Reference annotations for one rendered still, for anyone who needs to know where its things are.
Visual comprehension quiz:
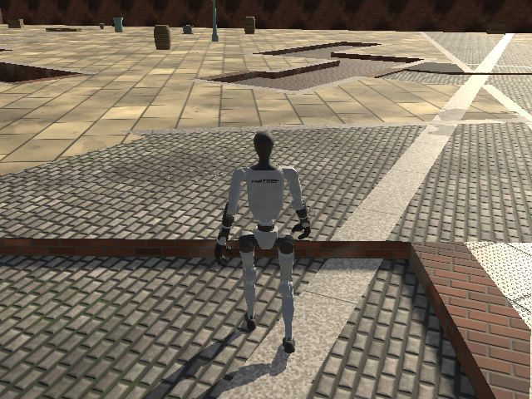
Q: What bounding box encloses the robot left hand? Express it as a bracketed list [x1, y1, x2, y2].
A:
[214, 243, 234, 268]

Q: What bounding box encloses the robot right forearm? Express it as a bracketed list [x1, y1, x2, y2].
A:
[296, 198, 310, 228]

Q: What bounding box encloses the robot right hand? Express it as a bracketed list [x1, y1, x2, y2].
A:
[292, 224, 311, 239]

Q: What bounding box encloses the robot left forearm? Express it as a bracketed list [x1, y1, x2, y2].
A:
[217, 202, 234, 245]

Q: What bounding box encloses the robot left upper arm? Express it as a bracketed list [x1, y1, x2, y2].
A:
[226, 167, 248, 215]

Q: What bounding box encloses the robot right upper arm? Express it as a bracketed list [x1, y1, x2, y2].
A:
[282, 166, 304, 210]

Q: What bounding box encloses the humanoid robot torso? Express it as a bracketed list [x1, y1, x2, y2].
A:
[246, 164, 284, 249]

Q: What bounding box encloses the robot head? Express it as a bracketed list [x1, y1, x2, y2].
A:
[250, 131, 279, 170]

